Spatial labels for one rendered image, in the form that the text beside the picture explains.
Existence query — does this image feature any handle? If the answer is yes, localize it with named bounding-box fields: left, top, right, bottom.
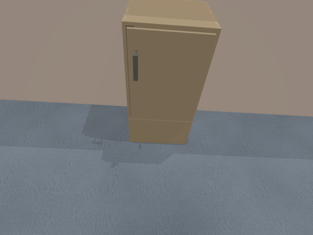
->
left=133, top=50, right=138, bottom=81

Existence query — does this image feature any cupboard door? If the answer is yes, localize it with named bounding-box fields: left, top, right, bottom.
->
left=126, top=27, right=216, bottom=121

